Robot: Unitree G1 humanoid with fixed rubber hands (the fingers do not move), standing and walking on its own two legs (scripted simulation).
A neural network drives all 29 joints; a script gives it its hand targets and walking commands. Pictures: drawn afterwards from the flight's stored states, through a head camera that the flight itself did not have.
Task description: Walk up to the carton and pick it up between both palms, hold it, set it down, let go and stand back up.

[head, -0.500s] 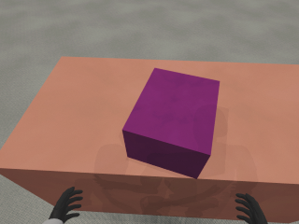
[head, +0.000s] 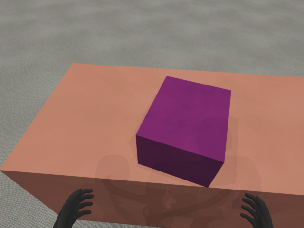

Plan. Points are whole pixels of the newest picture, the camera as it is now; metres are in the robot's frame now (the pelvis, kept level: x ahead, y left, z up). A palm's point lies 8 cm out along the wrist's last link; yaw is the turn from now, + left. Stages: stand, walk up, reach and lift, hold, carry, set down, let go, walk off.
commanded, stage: reach and lift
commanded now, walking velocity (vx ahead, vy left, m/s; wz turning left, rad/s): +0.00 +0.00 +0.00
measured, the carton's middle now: (185, 126) +0.46 -0.09 -0.04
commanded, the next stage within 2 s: none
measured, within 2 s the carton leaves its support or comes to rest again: neither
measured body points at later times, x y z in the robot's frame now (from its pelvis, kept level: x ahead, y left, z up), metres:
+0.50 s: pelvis -0.03 +0.00 -0.01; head -0.06 +0.00 +0.44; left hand +0.12 +0.24 -0.03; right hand +0.14 -0.23 -0.05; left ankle -0.05 +0.12 -0.74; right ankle +0.02 -0.17 -0.74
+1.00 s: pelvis -0.01 -0.02 +0.00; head -0.02 -0.02 +0.45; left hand +0.19 +0.23 +0.00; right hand +0.19 -0.25 -0.01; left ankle -0.05 +0.12 -0.74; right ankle +0.02 -0.17 -0.74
